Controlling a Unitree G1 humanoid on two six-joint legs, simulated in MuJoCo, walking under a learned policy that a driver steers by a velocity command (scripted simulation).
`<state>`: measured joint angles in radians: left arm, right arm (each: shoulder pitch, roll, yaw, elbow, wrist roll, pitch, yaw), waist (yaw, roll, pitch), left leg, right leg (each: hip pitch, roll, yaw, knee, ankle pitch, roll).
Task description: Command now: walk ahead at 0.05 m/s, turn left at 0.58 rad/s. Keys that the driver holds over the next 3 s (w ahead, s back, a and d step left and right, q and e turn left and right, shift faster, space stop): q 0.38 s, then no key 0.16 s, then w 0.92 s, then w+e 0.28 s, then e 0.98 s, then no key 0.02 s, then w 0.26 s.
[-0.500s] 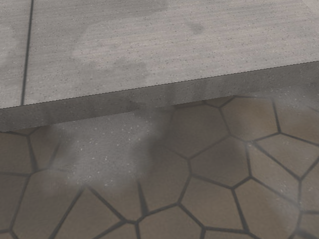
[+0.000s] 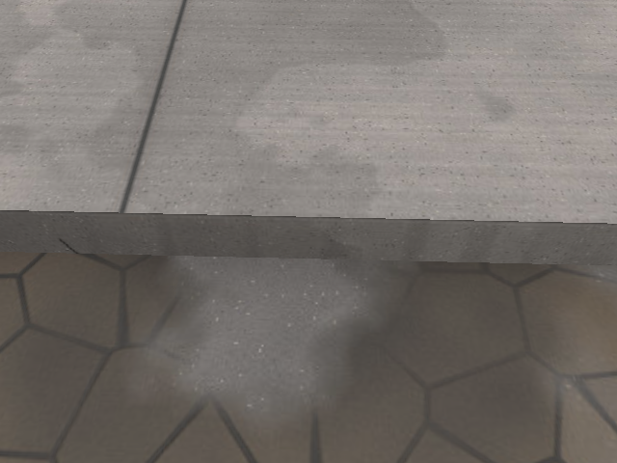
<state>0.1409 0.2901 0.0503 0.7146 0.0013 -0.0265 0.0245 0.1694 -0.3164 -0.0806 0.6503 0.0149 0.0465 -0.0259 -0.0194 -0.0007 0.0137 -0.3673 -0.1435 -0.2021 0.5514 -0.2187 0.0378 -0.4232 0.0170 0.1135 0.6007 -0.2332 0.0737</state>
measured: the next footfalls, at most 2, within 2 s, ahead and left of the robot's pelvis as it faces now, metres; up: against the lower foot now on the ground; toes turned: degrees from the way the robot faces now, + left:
right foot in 0.02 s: +0.09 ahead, -0.14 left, +0.00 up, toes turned +6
left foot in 0.42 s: +0.02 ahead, +0.12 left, +0.00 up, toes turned +17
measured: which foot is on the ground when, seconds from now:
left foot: down 0.00-0.02, up 0.04-0.40, down 0.42-0.92, up 0.94-1.00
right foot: up 0.00-0.00, down 0.02-0.42, up 0.44-0.90, down 0.92-1.00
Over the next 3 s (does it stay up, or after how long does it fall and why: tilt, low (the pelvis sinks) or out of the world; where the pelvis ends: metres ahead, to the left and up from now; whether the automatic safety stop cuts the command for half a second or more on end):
stays up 0.64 0.16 0.01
